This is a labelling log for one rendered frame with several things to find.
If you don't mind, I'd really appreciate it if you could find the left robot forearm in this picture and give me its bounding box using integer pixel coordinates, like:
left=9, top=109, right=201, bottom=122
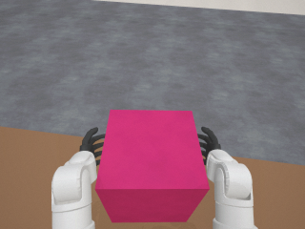
left=51, top=151, right=97, bottom=229

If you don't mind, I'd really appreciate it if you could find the carton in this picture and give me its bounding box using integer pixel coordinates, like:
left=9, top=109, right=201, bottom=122
left=94, top=110, right=210, bottom=223

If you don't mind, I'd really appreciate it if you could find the left robot hand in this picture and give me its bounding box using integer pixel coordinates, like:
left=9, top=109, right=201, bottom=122
left=79, top=127, right=106, bottom=166

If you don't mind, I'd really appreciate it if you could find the right robot hand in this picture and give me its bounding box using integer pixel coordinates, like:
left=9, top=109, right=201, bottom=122
left=197, top=126, right=221, bottom=165

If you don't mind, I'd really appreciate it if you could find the right robot forearm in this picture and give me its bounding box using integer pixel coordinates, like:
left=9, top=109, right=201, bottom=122
left=206, top=149, right=258, bottom=229

